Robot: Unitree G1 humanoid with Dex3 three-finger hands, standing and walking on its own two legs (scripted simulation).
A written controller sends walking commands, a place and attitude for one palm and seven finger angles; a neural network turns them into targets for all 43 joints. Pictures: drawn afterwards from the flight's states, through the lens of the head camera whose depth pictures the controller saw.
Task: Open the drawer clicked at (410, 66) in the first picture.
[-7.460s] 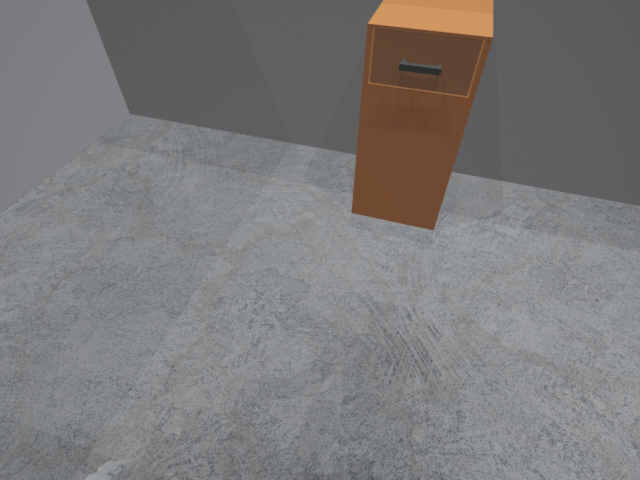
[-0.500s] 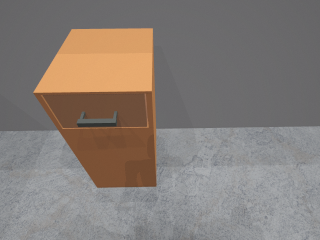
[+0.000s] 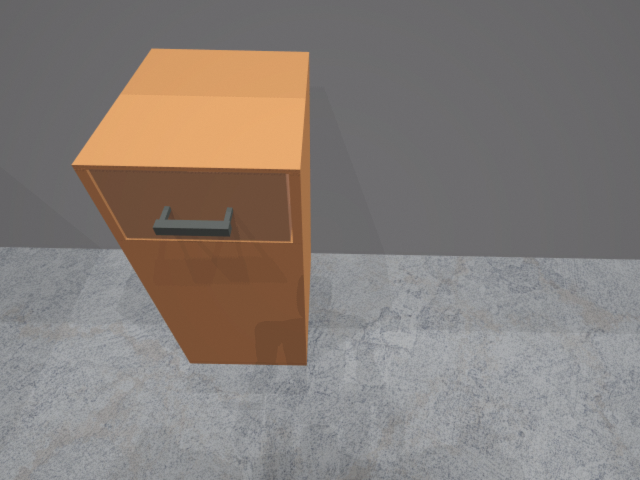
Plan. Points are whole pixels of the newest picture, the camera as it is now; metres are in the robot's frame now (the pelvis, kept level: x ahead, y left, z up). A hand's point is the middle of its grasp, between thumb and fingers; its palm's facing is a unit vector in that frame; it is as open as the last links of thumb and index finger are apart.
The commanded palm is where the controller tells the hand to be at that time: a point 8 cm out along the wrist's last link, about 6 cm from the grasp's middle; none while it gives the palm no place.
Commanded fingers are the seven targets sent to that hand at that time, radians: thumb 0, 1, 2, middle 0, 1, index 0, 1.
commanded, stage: look again from close up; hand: left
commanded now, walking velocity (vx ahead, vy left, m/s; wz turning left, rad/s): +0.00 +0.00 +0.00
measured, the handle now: (195, 220) +0.54 +0.26 -0.04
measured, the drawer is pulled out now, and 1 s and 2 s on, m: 0.00 0.00 0.00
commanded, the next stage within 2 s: shuffle to correct the standing spot in 0.38 s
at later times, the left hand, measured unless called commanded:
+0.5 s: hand out of the picture -0.04 +0.22 -0.17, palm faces +0.01 -0.98 -0.19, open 7.4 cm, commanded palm none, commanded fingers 0.00 0.90 0.90 -0.20 -0.30 -0.20 -0.30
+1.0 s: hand out of the picture -0.02 +0.20 -0.19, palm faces +0.12 -0.99 -0.12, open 7.4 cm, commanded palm none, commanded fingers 0.00 0.90 0.90 -0.20 -0.30 -0.20 -0.30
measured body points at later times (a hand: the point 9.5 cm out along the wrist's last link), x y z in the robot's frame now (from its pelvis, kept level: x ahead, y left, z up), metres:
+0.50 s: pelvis -0.05 +0.05 +0.01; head -0.05 +0.05 +0.46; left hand -0.04 +0.27 -0.16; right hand -0.06 -0.17 -0.15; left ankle -0.07 +0.12 -0.73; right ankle -0.01 -0.09 -0.73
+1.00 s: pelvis +0.05 +0.06 -0.01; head +0.07 +0.08 +0.44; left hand -0.02 +0.25 -0.18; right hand +0.03 -0.16 -0.16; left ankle -0.04 +0.11 -0.73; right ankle -0.01 -0.09 -0.73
